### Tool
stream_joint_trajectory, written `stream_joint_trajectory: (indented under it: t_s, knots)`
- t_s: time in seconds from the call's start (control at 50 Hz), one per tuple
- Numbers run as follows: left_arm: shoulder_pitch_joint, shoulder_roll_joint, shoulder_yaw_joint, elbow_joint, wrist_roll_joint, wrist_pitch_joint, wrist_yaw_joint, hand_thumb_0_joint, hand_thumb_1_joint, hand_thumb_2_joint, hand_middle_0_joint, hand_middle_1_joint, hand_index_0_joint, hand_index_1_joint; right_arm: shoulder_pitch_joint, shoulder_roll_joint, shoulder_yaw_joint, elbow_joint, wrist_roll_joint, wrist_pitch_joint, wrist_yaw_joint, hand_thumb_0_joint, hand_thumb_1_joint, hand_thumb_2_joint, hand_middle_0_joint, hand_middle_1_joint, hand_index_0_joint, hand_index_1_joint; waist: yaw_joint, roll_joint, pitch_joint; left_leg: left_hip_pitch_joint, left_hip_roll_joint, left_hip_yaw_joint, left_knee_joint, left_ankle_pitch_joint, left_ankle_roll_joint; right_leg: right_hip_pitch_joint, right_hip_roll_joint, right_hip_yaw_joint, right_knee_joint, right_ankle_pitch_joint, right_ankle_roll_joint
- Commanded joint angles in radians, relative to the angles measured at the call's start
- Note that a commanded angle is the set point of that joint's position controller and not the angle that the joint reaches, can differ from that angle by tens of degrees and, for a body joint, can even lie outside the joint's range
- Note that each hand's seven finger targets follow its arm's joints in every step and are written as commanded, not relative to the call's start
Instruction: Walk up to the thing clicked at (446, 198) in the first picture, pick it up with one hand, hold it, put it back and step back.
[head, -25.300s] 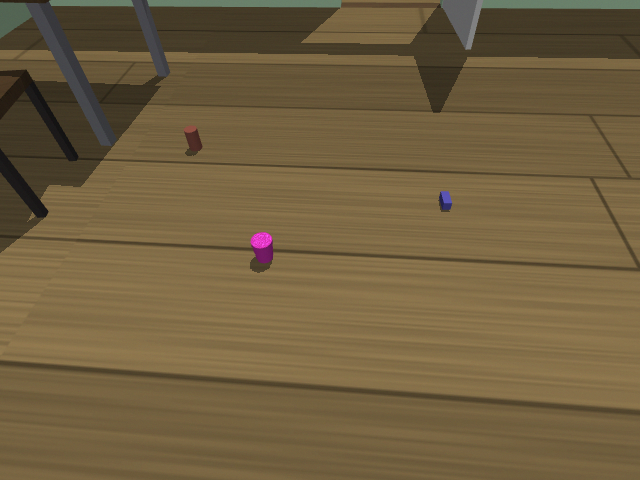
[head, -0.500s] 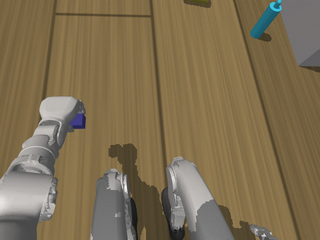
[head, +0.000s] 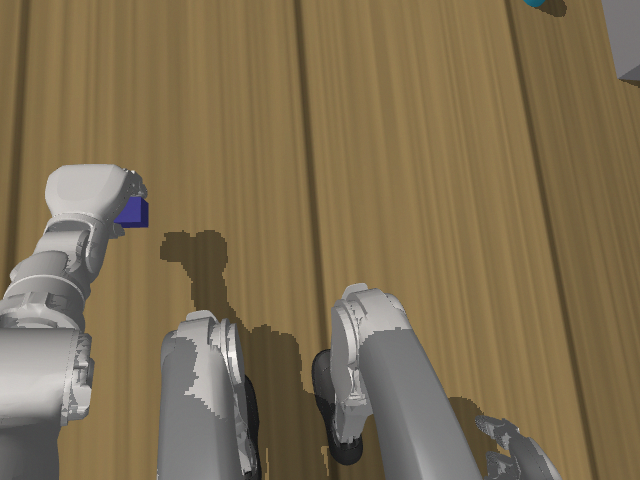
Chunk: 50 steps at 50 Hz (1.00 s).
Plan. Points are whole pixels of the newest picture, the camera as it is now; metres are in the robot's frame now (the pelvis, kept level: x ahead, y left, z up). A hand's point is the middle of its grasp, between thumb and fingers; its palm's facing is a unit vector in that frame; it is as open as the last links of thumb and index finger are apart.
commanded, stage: crouch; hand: left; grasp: from above
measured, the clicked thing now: (115, 213) +0.47 +0.23 -0.22
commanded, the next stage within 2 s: lower in 0.52 s
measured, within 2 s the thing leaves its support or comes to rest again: rests again in 1.78 s
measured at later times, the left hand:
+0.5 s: hand (110, 222) +0.46 +0.24 -0.24, palm faces -0.45 -0.01 -0.89, open 6.6 cm
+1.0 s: hand (120, 229) +0.46 +0.25 -0.29, palm faces -0.46 -0.03 -0.89, open 6.5 cm
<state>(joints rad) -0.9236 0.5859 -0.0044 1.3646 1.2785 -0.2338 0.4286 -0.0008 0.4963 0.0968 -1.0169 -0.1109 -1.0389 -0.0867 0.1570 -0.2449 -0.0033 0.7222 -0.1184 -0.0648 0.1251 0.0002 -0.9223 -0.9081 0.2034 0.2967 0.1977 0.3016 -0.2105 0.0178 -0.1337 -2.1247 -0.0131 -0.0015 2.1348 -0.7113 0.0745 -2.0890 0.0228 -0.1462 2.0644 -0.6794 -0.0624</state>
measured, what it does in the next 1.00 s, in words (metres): lowers itself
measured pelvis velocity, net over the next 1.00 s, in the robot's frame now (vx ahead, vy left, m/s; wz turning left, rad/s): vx -0.01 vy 0.00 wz -0.08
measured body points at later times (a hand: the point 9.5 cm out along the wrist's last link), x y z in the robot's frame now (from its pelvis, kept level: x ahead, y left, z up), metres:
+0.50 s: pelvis -0.01 -0.01 -0.06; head +0.24 +0.05 +0.31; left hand +0.48 +0.24 -0.19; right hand +0.01 -0.28 -0.16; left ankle +0.06 +0.09 -0.38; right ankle +0.08 -0.09 -0.38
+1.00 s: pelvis -0.01 +0.00 -0.08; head +0.26 +0.06 +0.27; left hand +0.48 +0.25 -0.24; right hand +0.02 -0.28 -0.18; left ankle +0.06 +0.09 -0.38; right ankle +0.08 -0.09 -0.38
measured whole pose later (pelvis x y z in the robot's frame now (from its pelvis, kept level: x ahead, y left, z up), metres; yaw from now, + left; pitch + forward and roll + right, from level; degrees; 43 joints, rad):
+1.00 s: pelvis -0.01 +0.00 -0.08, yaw -4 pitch +36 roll -9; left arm -0.99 0.78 0.08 1.51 1.32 -0.27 0.49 0.00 0.51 0.02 -1.08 -0.02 -1.09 0.00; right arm 0.15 -0.28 0.11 0.71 -0.18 -0.10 0.15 0.00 -0.92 -0.91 0.20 0.30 0.20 0.30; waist -0.28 -0.04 0.00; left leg -2.34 0.02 -0.05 2.42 -0.72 0.09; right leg -2.28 0.02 -0.23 2.30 -0.65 -0.08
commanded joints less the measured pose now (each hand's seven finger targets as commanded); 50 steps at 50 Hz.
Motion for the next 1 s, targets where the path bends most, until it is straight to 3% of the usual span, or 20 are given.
stream_joint_trajectory:
  t_s: [0.0, 0.04, 0.06, 0.12, 0.14, 0.18, 0.2, 0.22, 0.26, 0.28, 0.38, 0.42, 0.5, 0.56, 0.6, 0.62, 0.86, 0.88, 0.9, 0.98]
  knots:
    - [-0.29, 0.229, 0.068, -0.091, 0.014, -0.007, 0.066, 0.0, 0.848, 0.237, -1.206, -0.201, -1.233, -0.175, 0.266, -0.23, -0.074, -0.006, -0.008, -0.005, 0.016, 0.0, -0.918, -0.907, 0.199, 0.299, 0.199, 0.299, -0.015, 0.232, -0.71, 0.575, -0.015, -0.064, -0.17, 0.396, -0.041, 0.314, 0.023, 0.061, -0.176, 0.343, 0.01]
    - [-0.316, 0.199, 0.043, -0.051, 0.012, -0.003, 0.07, 0.0, 0.847, 0.225, -1.201, -0.194, -1.229, -0.168, 0.25, -0.235, -0.072, -0.008, -0.008, -0.01, 0.023, 0.0, -0.916, -0.906, 0.199, 0.3, 0.199, 0.3, -0.028, 0.248, -0.684, 0.546, -0.013, -0.075, -0.167, 0.338, -0.042, 0.261, 0.02, 0.056, -0.156, 0.294, 0.008]
    - [-0.354, 0.269, 0.085, -0.092, 0.016, -0.006, 0.08, 0.0, 0.838, 0.217, -1.188, -0.187, -1.216, -0.16, 0.252, -0.249, -0.077, -0.002, -0.009, -0.011, 0.021, 0.0, -0.913, -0.905, 0.199, 0.299, 0.199, 0.299, -0.022, 0.247, -0.704, 0.533, -0.01, -0.084, -0.173, 0.307, -0.043, 0.25, 0.022, 0.048, -0.147, 0.277, 0.007]
    - [-0.347, 0.248, 0.077, -0.073, 0.013, -0.003, 0.084, 0.0, 0.838, 0.236, -1.205, -0.176, -1.225, -0.157, 0.261, -0.241, -0.071, -0.01, -0.015, -0.014, 0.028, 0.0, -0.916, -0.906, 0.199, 0.3, 0.199, 0.3, -0.038, 0.237, -0.69, 0.506, -0.01, -0.077, -0.152, 0.277, -0.038, 0.27, 0.02, 0.047, -0.145, 0.272, 0.013]
    - [-0.351, 0.289, 0.102, -0.059, 0.016, -0.005, 0.089, 0.0, 0.864, 0.235, -1.214, -0.188, -1.237, -0.166, 0.263, -0.25, -0.071, -0.005, -0.016, -0.016, 0.027, 0.0, -0.915, -0.906, 0.199, 0.3, 0.199, 0.3, -0.042, 0.22, -0.681, 0.48, -0.011, -0.075, -0.141, 0.25, -0.034, 0.264, 0.02, 0.048, -0.141, 0.258, 0.015]
    - [-0.349, 0.267, 0.072, -0.039, 0.014, -0.004, 0.081, 0.0, 0.831, 0.228, -1.201, -0.17, -1.221, -0.152, 0.257, -0.242, -0.059, -0.003, -0.016, -0.016, 0.026, 0.0, -0.917, -0.906, 0.199, 0.3, 0.199, 0.3, -0.039, 0.197, -0.674, 0.438, -0.014, -0.062, -0.122, 0.228, -0.027, 0.283, 0.023, 0.051, -0.141, 0.25, 0.019]
    - [-0.357, 0.345, 0.123, -0.072, 0.015, -0.009, 0.085, 0.0, 0.858, 0.214, -1.2, -0.197, -1.23, -0.167, 0.272, -0.255, -0.066, 0.004, -0.019, -0.016, 0.025, 0.0, -0.916, -0.905, 0.199, 0.3, 0.199, 0.3, -0.039, 0.218, -0.689, 0.43, -0.015, -0.056, -0.114, 0.243, -0.026, 0.305, 0.024, 0.053, -0.138, 0.267, 0.02]
    - [-0.371, 0.302, 0.086, -0.052, 0.01, -0.009, 0.079, 0.0, 0.835, 0.221, -1.197, -0.17, -1.218, -0.15, 0.258, -0.246, -0.057, -0.001, -0.018, -0.017, 0.023, 0.0, -0.915, -0.905, 0.199, 0.3, 0.199, 0.3, -0.036, 0.208, -0.679, 0.422, -0.014, -0.055, -0.105, 0.222, -0.026, 0.286, 0.024, 0.053, -0.131, 0.248, 0.019]
    - [-0.373, 0.352, 0.111, -0.033, 0.014, -0.014, 0.084, 0.0, 0.827, 0.218, -1.186, -0.179, -1.209, -0.157, 0.256, -0.252, -0.05, 0.009, -0.021, -0.016, 0.018, 0.0, -0.915, -0.905, 0.199, 0.3, 0.199, 0.3, -0.035, 0.21, -0.672, 0.383, -0.014, -0.046, -0.086, 0.197, -0.021, 0.285, 0.03, 0.05, -0.127, 0.234, 0.019]
    - [-0.379, 0.317, 0.083, -0.039, 0.016, -0.017, 0.077, 0.0, 0.819, 0.216, -1.184, -0.175, -1.206, -0.154, 0.252, -0.249, -0.045, 0.0, -0.024, -0.02, 0.016, 0.0, -0.917, -0.905, 0.199, 0.3, 0.199, 0.3, -0.055, 0.201, -0.657, 0.375, -0.015, -0.048, -0.075, 0.197, -0.02, 0.281, 0.029, 0.048, -0.126, 0.235, 0.023]
    - [-0.357, 0.386, 0.116, 0.009, 0.023, -0.018, 0.079, 0.0, 0.796, 0.214, -1.162, -0.175, -1.184, -0.154, 0.255, -0.263, -0.026, 0.017, -0.031, -0.019, 0.008, 0.0, -0.913, -0.904, 0.199, 0.3, 0.199, 0.3, -0.046, 0.214, -0.626, 0.324, -0.013, -0.043, -0.056, 0.176, -0.019, 0.271, 0.034, 0.038, -0.106, 0.216, 0.022]
    - [-0.378, 0.343, 0.071, 0.011, 0.013, -0.023, 0.07, 0.0, 0.776, 0.174, -1.156, -0.146, -1.176, -0.126, 0.226, -0.256, -0.016, 0.008, -0.029, -0.021, 0.006, 0.0, -0.915, -0.905, 0.199, 0.3, 0.199, 0.3, -0.053, 0.209, -0.613, 0.31, -0.013, -0.047, -0.052, 0.147, -0.017, 0.251, 0.043, 0.031, -0.102, 0.192, 0.019]
    - [-0.35, 0.401, 0.108, -0.003, 0.032, -0.021, 0.061, 0.0, 0.799, 0.207, -1.184, -0.149, -1.198, -0.136, 0.251, -0.281, -0.017, 0.016, -0.033, -0.021, 0.003, 0.0, -0.918, -0.907, 0.199, 0.3, 0.199, 0.3, -0.051, 0.281, -0.613, 0.376, -0.004, -0.07, -0.047, 0.211, -0.034, 0.207, 0.032, 0.016, -0.054, 0.243, 0.015]
    - [-0.39, 0.358, 0.074, -0.035, 0.02, -0.026, 0.065, 0.0, 0.816, 0.185, -1.201, -0.124, -1.213, -0.112, 0.232, -0.281, -0.01, 0.002, -0.032, -0.022, 0.004, 0.0, -0.918, -0.907, 0.199, 0.3, 0.199, 0.3, -0.066, 0.283, -0.599, 0.346, -0.003, -0.074, -0.043, 0.19, -0.033, 0.197, 0.037, 0.008, -0.049, 0.233, 0.014]
    - [-0.379, 0.407, 0.106, -0.043, 0.016, -0.025, 0.067, 0.0, 0.799, 0.171, -1.191, -0.11, -1.202, -0.1, 0.239, -0.29, -0.014, 0.01, -0.03, -0.024, 0.002, 0.0, -0.918, -0.907, 0.199, 0.3, 0.199, 0.3, -0.05, 0.295, -0.604, 0.356, 0.0, -0.083, -0.046, 0.189, -0.038, 0.178, 0.034, 0.004, -0.033, 0.223, 0.012]
    - [-0.372, 0.366, 0.078, -0.032, 0.013, -0.022, 0.066, 0.0, 0.756, 0.196, -1.199, -0.054, -1.193, -0.062, 0.233, -0.282, -0.009, -0.002, -0.031, -0.024, 0.002, 0.0, -0.913, -0.904, 0.199, 0.3, 0.199, 0.3, -0.054, 0.281, -0.608, 0.367, 0.0, -0.084, -0.043, 0.192, -0.038, 0.183, 0.038, 0.002, -0.035, 0.228, 0.012]
    - [-0.359, 0.413, 0.102, 0.01, 0.026, -0.04, 0.089, 0.0, 0.841, 0.159, -1.247, -0.074, -1.252, -0.07, 0.248, -0.279, 0.034, 0.008, -0.048, -0.029, 0.019, 0.0, -0.917, -0.904, 0.199, 0.3, 0.199, 0.3, -0.092, 0.282, -0.586, 0.323, 0.004, -0.074, 0.052, 0.286, -0.029, 0.22, 0.049, -0.011, 0.012, 0.325, 0.023]
    - [-0.394, 0.388, 0.074, -0.01, 0.014, -0.047, 0.092, 0.0, 0.841, 0.147, -1.25, -0.06, -1.254, -0.057, 0.227, -0.297, 0.02, -0.003, -0.047, -0.034, 0.02, 0.0, -0.918, -0.905, 0.199, 0.3, 0.199, 0.3, -0.087, 0.296, -0.582, 0.326, 0.005, -0.08, 0.042, 0.255, -0.034, 0.188, 0.049, -0.011, 0.016, 0.294, 0.018]
    - [-0.373, 0.464, 0.125, 0.003, 0.026, -0.047, 0.103, 0.0, 0.838, 0.14, -1.235, -0.083, -1.245, -0.073, 0.239, -0.299, 0.025, 0.006, -0.048, -0.035, 0.02, 0.0, -0.917, -0.904, 0.199, 0.3, 0.199, 0.3, -0.079, 0.307, -0.586, 0.318, 0.007, -0.077, 0.048, 0.247, -0.032, 0.207, 0.051, -0.014, 0.014, 0.29, 0.019]
    - [-0.373, 0.456, 0.119, 0.002, 0.043, -0.048, 0.12, 0.0, 0.883, 0.162, -1.269, -0.081, -1.275, -0.075, 0.226, -0.316, 0.024, -0.007, -0.057, -0.042, 0.025, 0.0, -0.913, -0.903, 0.199, 0.3, 0.199, 0.3, -0.085, 0.355, -0.575, 0.348, 0.013, -0.098, 0.047, 0.247, -0.044, 0.151, 0.046, -0.028, 0.043, 0.277, 0.013]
